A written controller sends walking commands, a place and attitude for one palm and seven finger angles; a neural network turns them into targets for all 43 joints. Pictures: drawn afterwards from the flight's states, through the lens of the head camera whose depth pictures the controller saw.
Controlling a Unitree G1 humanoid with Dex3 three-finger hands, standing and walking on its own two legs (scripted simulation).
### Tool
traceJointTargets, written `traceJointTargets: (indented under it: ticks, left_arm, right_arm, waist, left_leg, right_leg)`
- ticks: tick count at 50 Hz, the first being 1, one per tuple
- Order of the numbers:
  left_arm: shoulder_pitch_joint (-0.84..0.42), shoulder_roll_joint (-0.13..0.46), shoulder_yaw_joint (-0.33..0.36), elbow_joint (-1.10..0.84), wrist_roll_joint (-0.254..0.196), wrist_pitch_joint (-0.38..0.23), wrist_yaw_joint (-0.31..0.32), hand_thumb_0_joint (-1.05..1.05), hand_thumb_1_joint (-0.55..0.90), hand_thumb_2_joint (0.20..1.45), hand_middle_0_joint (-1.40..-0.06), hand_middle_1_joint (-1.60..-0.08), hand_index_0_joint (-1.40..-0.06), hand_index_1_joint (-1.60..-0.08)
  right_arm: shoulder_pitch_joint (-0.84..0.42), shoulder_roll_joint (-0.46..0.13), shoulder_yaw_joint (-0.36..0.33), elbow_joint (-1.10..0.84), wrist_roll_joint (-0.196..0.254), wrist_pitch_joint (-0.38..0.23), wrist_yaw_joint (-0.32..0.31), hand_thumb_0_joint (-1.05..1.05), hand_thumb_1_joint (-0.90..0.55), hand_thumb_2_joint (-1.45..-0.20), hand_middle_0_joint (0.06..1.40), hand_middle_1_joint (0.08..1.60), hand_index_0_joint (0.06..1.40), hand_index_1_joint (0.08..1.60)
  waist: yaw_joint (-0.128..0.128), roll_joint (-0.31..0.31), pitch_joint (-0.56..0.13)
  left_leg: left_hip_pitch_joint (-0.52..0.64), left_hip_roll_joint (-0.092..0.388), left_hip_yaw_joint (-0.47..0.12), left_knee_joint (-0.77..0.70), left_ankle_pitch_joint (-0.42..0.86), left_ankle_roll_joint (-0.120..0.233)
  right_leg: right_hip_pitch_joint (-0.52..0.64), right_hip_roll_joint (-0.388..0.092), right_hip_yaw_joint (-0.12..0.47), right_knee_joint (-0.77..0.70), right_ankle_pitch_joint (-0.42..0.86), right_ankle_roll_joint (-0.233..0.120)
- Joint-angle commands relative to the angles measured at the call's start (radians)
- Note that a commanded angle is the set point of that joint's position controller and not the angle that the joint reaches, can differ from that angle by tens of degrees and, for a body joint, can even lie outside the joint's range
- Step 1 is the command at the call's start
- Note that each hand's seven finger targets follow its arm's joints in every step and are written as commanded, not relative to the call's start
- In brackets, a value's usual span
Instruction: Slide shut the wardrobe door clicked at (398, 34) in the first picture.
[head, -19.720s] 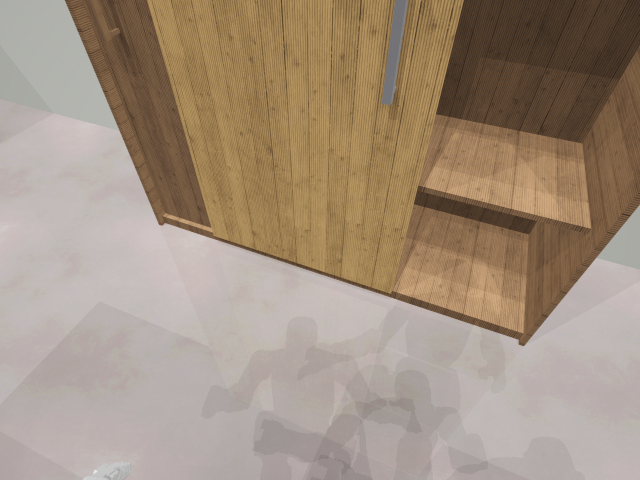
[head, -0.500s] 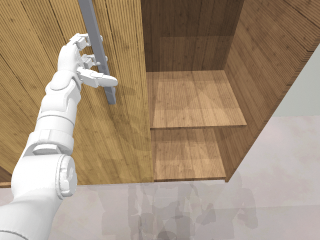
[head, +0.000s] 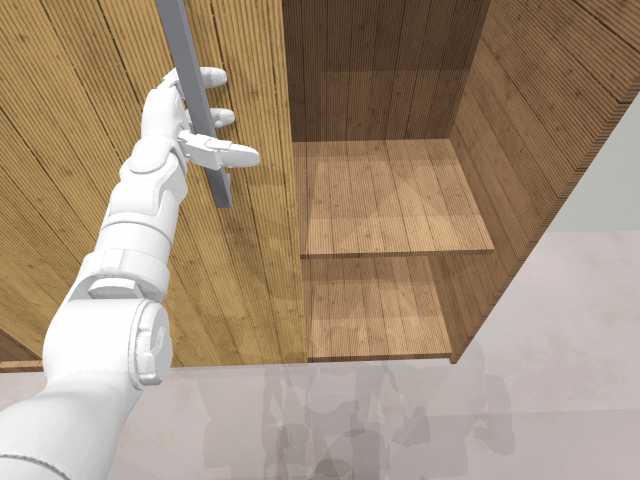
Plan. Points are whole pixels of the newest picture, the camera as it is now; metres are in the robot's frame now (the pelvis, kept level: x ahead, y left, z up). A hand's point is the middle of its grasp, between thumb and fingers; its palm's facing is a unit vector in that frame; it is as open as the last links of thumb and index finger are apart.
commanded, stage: slide the fingers in behind the handle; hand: left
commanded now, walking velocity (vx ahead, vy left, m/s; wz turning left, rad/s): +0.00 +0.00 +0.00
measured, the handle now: (204, 110) +0.53 +0.13 +0.20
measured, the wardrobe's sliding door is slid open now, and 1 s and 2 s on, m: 0.47 0.47 0.47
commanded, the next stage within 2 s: grip the handle and tug to test in 0.70 s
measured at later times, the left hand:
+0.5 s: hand (218, 126) +0.48 +0.10 +0.21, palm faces +0.01 -1.00 +0.01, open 14.1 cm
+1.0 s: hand (218, 125) +0.48 +0.10 +0.21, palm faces +0.00 -1.00 +0.00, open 13.1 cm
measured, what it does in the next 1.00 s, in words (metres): stands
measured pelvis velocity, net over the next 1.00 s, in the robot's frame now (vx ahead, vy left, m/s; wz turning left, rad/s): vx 0.00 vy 0.00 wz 0.00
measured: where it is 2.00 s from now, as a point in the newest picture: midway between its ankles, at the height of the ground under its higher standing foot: outside the picture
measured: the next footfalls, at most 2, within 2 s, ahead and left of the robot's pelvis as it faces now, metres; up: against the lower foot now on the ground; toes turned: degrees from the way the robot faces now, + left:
none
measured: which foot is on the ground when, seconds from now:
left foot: down 0.00-1.00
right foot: down 0.00-1.00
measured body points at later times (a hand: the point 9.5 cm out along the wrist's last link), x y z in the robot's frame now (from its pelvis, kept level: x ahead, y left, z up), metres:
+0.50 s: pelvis +0.00 -0.01 +0.00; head +0.02 -0.02 +0.45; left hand +0.47 +0.16 +0.21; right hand +0.06 -0.28 -0.12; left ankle +0.02 +0.10 -0.74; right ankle -0.03 -0.09 -0.74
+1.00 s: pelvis +0.00 +0.00 +0.00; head +0.02 -0.01 +0.45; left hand +0.48 +0.16 +0.21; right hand +0.05 -0.26 -0.12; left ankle +0.02 +0.10 -0.74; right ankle -0.03 -0.09 -0.74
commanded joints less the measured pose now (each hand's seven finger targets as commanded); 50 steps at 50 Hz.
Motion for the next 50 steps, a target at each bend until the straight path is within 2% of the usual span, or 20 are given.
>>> traceJointTargets:
  ticks: [1,4,5,7,11,13,14,16,18,22,31,33,35,38,39,40,43,46,49,50]
  left_arm:
    - [-0.53,0.212,0.04,-0.248,0.004,-0.1,0.011,0.0,-0.5,0.3,-0.3,-1.2,-0.3,-1.2]
    - [-0.541,0.218,0.032,-0.219,0.002,-0.1,-0.005,0.0,-0.5,0.3,-0.3,-1.2,-0.3,-1.2]
    - [-0.567,0.198,0.014,-0.252,-0.002,-0.103,-0.009,0.0,-0.5,0.3,-0.3,-1.2,-0.3,-1.2]
    - [-0.54,0.197,0.019,-0.287,-0.005,-0.107,-0.013,0.0,-0.5,0.3,-0.3,-1.2,-0.3,-1.2]
    - [-0.505,0.221,0.044,-0.268,-0.013,-0.095,-0.013,0.0,-0.5,0.3,-0.3,-1.2,-0.3,-1.2]
    - [-0.527,0.165,-0.009,-0.273,-0.017,-0.087,-0.021,0.0,-0.5,0.3,-0.3,-1.2,-0.3,-1.2]
    - [-0.516,0.193,0.015,-0.272,-0.013,-0.085,-0.017,0.0,-0.5,0.3,-0.3,-1.2,-0.3,-1.2]
    - [-0.505,0.182,0.007,-0.293,-0.014,-0.084,-0.015,0.0,-0.5,0.3,-0.3,-1.2,-0.3,-1.2]
    - [-0.502,0.153,-0.014,-0.287,-0.017,-0.079,-0.018,0.0,-0.5,0.3,-0.3,-1.2,-0.3,-1.2]
    - [-0.507,0.182,0.009,-0.268,-0.022,-0.074,-0.016,0.0,-0.5,0.3,-0.3,-1.2,-0.3,-1.2]
    - [-0.532,0.2,0.021,-0.241,-0.015,-0.081,-0.015,0.0,-0.5,0.3,-0.3,-1.2,-0.3,-1.2]
    - [-0.542,0.161,-0.008,-0.237,-0.016,-0.081,-0.016,0.0,-0.5,0.3,-0.3,-1.2,-0.3,-1.2]
    - [-0.572,0.177,-0.003,-0.226,-0.01,-0.085,-0.011,0.0,-0.5,0.3,-0.3,-1.2,-0.3,-1.2]
    - [-0.546,0.153,-0.009,-0.254,-0.016,-0.094,-0.01,0.0,-0.5,0.3,-0.3,-1.2,-0.3,-1.2]
    - [-0.536,0.179,0.006,-0.249,-0.011,-0.096,-0.008,0.0,-0.5,0.3,-0.3,-1.2,-0.3,-1.2]
    - [-0.554,0.143,-0.024,-0.258,-0.013,-0.096,-0.009,0.0,-0.5,0.3,-0.3,-1.2,-0.3,-1.2]
    - [-0.56,0.148,-0.015,-0.23,-0.016,-0.092,-0.006,0.0,-0.36,0.36,-0.315,-1.22,-0.315,-1.22]
    - [-0.585,0.115,-0.04,-0.226,-0.014,-0.088,0.002,0.0,-0.22,0.42,-0.33,-1.24,-0.33,-1.24]
    - [-0.561,0.158,-0.005,-0.215,-0.009,-0.087,0.009,0.0,-0.08,0.48,-0.345,-1.26,-0.345,-1.26]
    - [-0.573,0.148,-0.017,-0.208,-0.008,-0.087,0.007,0.0,-0.033,0.5,-0.35,-1.267,-0.35,-1.267]
  right_arm:
    - [0.04,-0.139,-0.05,-0.095,0.003,-0.039,-0.002,0.0,-0.9,-0.9,0.2,0.3,0.2,0.3]
    - [0.049,-0.147,-0.052,-0.083,0.004,-0.036,-0.004,0.0,-0.9,-0.9,0.2,0.3,0.2,0.3]
    - [0.041,-0.143,-0.052,-0.09,0.006,-0.04,-0.002,0.0,-0.9,-0.9,0.2,0.3,0.2,0.3]
    - [0.036,-0.139,-0.055,-0.096,0.008,-0.043,-0.003,0.0,-0.9,-0.9,0.2,0.3,0.2,0.3]
    - [0.037,-0.142,-0.055,-0.092,0.009,-0.042,-0.003,0.0,-0.9,-0.9,0.2,0.3,0.2,0.3]
    - [0.03,-0.137,-0.052,-0.091,0.013,-0.043,-0.003,0.0,-0.9,-0.9,0.2,0.3,0.2,0.3]
    - [0.034,-0.141,-0.055,-0.089,0.011,-0.042,-0.003,0.0,-0.9,-0.9,0.2,0.3,0.2,0.3]
    - [0.027,-0.137,-0.055,-0.092,0.013,-0.043,-0.002,0.0,-0.9,-0.9,0.2,0.3,0.2,0.3]
    - [0.025,-0.136,-0.054,-0.093,0.013,-0.045,-0.001,0.0,-0.9,-0.9,0.2,0.3,0.2,0.3]
    - [0.02,-0.141,-0.052,-0.09,0.013,-0.044,-0.003,0.0,-0.9,-0.9,0.2,0.3,0.2,0.3]
    - [0.02,-0.139,-0.049,-0.088,0.012,-0.038,-0.005,0.0,-0.9,-0.9,0.2,0.3,0.2,0.3]
    - [0.02,-0.136,-0.049,-0.091,0.013,-0.039,-0.003,0.0,-0.9,-0.9,0.2,0.3,0.2,0.3]
    - [0.024,-0.14,-0.047,-0.085,0.01,-0.037,-0.003,0.0,-0.9,-0.9,0.2,0.3,0.2,0.3]
    - [0.019,-0.136,-0.05,-0.095,0.011,-0.044,0.0,0.0,-0.9,-0.9,0.2,0.3,0.2,0.3]
    - [0.024,-0.142,-0.051,-0.09,0.01,-0.042,0.0,0.0,-0.9,-0.9,0.2,0.3,0.2,0.3]
    - [0.02,-0.137,-0.048,-0.092,0.011,-0.043,0.001,0.0,-0.9,-0.9,0.2,0.3,0.2,0.3]
    - [0.03,-0.14,-0.05,-0.084,0.011,-0.043,0.0,0.0,-0.9,-0.9,0.2,0.3,0.2,0.3]
    - [0.03,-0.138,-0.051,-0.078,0.011,-0.048,0.001,0.0,-0.9,-0.9,0.2,0.3,0.2,0.3]
    - [0.036,-0.145,-0.052,-0.072,0.006,-0.046,0.001,0.0,-0.9,-0.9,0.2,0.3,0.2,0.3]
    - [0.036,-0.14,-0.048,-0.073,0.009,-0.046,0.0,0.0,-0.9,-0.9,0.2,0.3,0.2,0.3]
  waist:
    - [0.0,-0.05,-0.378]
    - [-0.009,-0.064,-0.336]
    - [-0.015,-0.037,-0.349]
    - [-0.002,-0.014,-0.382]
    - [0.002,-0.05,-0.349]
    - [-0.015,-0.039,-0.326]
    - [-0.005,-0.044,-0.329]
    - [0.0,-0.023,-0.356]
    - [-0.006,-0.039,-0.342]
    - [-0.006,-0.066,-0.323]
    - [-0.004,-0.048,-0.335]
    - [-0.013,-0.053,-0.329]
    - [-0.021,-0.043,-0.322]
    - [-0.006,-0.02,-0.358]
    - [-0.003,-0.026,-0.366]
    - [-0.014,-0.016,-0.363]
    - [-0.018,-0.059,-0.332]
    - [-0.028,-0.046,-0.325]
    - [-0.012,-0.028,-0.34]
    - [-0.021,-0.041,-0.327]
  left_leg:
    - [0.298,-0.006,-0.042,0.006,0.285,0.019]
    - [0.272,-0.006,-0.036,0.002,0.25,0.023]
    - [0.284,-0.007,-0.035,0.0,0.25,0.023]
    - [0.314,-0.006,-0.035,0.002,0.284,0.021]
    - [0.27,-0.008,-0.027,-0.002,0.243,0.026]
    - [0.274,-0.01,-0.025,-0.003,0.234,0.027]
    - [0.269,-0.011,-0.024,0.0,0.233,0.028]
    - [0.29,-0.011,-0.027,-0.004,0.247,0.026]
    - [0.289,-0.012,-0.027,-0.002,0.248,0.027]
    - [0.263,-0.013,-0.027,-0.005,0.22,0.029]
    - [0.265,-0.015,-0.03,0.004,0.231,0.028]
    - [0.276,-0.014,-0.032,0.005,0.233,0.027]
    - [0.272,-0.012,-0.034,0.002,0.222,0.027]
    - [0.308,-0.01,-0.038,0.007,0.254,0.022]
    - [0.308,-0.01,-0.038,0.01,0.265,0.023]
    - [0.316,-0.01,-0.039,0.006,0.269,0.022]
    - [0.302,-0.006,-0.045,0.002,0.252,0.021]
    - [0.318,-0.004,-0.047,0.003,0.242,0.021]
    - [0.317,-0.005,-0.047,0.003,0.255,0.019]
    - [0.302,-0.005,-0.049,-0.004,0.235,0.018]
  right_leg:
    - [0.025,0.002,0.04,-0.046,0.396,0.031]
    - [0.02,0.002,0.043,-0.058,0.382,0.032]
    - [0.017,0.0,0.047,-0.058,0.389,0.034]
    - [0.032,0.002,0.046,-0.055,0.414,0.031]
    - [0.046,0.001,0.051,-0.066,0.404,0.036]
    - [0.029,-0.002,0.053,-0.07,0.408,0.04]
    - [0.038,-0.002,0.052,-0.07,0.404,0.039]
    - [0.039,-0.001,0.05,-0.066,0.407,0.036]
    - [0.029,0.0,0.05,-0.068,0.411,0.039]
    - [0.033,-0.003,0.054,-0.072,0.398,0.042]
    - [0.028,-0.007,0.054,-0.06,0.405,0.039]
    - [0.011,-0.005,0.05,-0.06,0.399,0.04]
    - [-0.002,-0.007,0.049,-0.06,0.379,0.039]
    - [0.0,-0.002,0.046,-0.054,0.388,0.034]
    - [0.012,-0.002,0.045,-0.053,0.393,0.032]
    - [0.001,-0.002,0.043,-0.053,0.395,0.033]
    - [-0.013,0.003,0.038,-0.056,0.374,0.035]
    - [-0.042,0.004,0.035,-0.06,0.344,0.035]
    - [-0.029,0.005,0.037,-0.061,0.347,0.031]
    - [-0.031,0.004,0.034,-0.063,0.33,0.032]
